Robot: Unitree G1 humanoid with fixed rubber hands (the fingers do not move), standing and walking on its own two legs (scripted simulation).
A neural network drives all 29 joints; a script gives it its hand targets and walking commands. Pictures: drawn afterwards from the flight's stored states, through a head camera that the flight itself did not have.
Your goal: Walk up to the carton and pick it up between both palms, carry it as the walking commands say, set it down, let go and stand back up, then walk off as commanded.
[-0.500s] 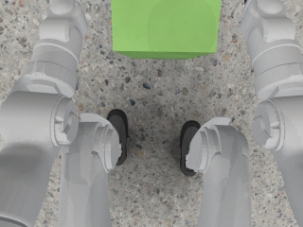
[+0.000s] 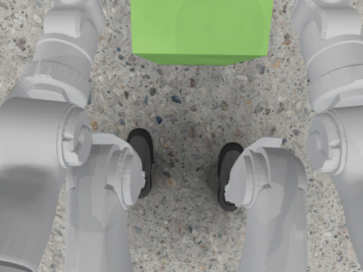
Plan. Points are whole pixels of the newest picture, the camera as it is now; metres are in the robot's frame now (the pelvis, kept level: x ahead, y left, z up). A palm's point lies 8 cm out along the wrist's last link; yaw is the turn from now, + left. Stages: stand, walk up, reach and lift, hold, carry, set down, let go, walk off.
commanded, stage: reach and lift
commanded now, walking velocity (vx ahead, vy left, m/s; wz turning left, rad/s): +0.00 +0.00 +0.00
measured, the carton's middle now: out of the picture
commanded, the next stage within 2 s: none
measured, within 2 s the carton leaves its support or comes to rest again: leaves its support in 1.18 s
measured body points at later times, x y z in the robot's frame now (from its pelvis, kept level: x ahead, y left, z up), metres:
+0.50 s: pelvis +0.00 +0.00 +0.01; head +0.38 -0.01 +0.23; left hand +0.57 +0.13 -0.18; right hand +0.58 -0.14 -0.17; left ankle +0.13 +0.14 -0.35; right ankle +0.10 -0.12 -0.35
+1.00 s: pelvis +0.01 +0.01 -0.02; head +0.38 -0.01 +0.23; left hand +0.58 +0.14 -0.17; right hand +0.58 -0.14 -0.17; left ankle +0.13 +0.14 -0.35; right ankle +0.10 -0.12 -0.35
